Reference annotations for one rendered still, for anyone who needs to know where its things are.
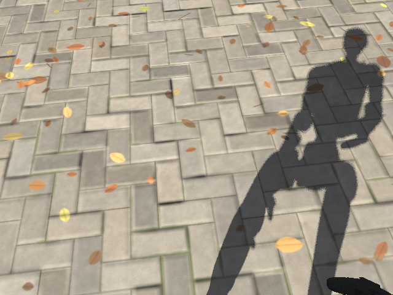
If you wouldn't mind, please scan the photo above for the right robot hand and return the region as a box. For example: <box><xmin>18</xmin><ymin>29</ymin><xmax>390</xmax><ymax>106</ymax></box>
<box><xmin>327</xmin><ymin>277</ymin><xmax>393</xmax><ymax>295</ymax></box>

